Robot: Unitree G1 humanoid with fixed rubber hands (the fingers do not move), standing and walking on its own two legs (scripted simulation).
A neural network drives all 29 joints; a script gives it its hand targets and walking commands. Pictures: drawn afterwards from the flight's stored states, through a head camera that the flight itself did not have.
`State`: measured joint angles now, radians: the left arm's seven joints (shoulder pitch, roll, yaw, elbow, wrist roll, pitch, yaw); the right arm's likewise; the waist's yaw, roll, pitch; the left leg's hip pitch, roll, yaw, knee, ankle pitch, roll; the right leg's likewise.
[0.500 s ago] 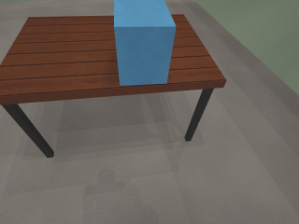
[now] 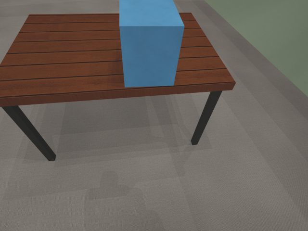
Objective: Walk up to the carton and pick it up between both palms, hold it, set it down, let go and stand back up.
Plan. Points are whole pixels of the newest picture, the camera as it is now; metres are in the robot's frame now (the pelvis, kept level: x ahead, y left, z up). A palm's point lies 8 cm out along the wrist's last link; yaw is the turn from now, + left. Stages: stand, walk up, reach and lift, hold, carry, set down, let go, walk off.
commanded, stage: stand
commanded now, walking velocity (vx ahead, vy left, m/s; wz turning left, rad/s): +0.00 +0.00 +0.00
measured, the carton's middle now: (147, 42) +0.86 +0.02 +0.02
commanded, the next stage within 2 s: none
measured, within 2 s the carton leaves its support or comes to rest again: neither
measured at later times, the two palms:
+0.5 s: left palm out of the picture -0.06 +0.19 -0.15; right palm out of the picture -0.05 -0.19 -0.14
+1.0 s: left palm out of the picture -0.07 +0.20 -0.15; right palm out of the picture -0.06 -0.19 -0.14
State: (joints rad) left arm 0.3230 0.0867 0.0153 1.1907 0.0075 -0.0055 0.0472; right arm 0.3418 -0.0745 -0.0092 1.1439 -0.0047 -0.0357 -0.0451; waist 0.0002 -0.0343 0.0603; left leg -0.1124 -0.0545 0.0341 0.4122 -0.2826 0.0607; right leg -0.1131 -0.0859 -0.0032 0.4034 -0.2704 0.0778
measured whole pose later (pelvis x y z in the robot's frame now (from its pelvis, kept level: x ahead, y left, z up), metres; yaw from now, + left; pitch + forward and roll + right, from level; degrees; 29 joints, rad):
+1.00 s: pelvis -0.02 +0.01 +0.00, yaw +0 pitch -1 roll +0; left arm 0.34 0.09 0.01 1.20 0.01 0.00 0.04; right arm 0.35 -0.08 -0.01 1.14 0.00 -0.04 -0.04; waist 0.00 -0.03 0.05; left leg -0.13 -0.06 0.05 0.41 -0.26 0.07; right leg -0.13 -0.09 -0.01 0.39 -0.24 0.09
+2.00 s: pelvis -0.01 +0.01 +0.00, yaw +0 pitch -2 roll +0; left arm 0.35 0.09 0.02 1.20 0.01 0.01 0.05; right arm 0.36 -0.08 -0.01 1.13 0.00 -0.03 -0.04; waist -0.01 -0.03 0.06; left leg -0.12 -0.06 0.06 0.41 -0.27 0.08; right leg -0.12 -0.11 -0.01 0.40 -0.25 0.10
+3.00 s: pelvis +0.00 +0.01 +0.00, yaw +0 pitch -1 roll +0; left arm 0.33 0.09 0.02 1.19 0.01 -0.01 0.04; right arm 0.36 -0.07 -0.01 1.14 0.00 -0.05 -0.04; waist -0.01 -0.04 0.06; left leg -0.12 -0.06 0.06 0.41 -0.28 0.07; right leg -0.12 -0.11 -0.02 0.39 -0.25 0.10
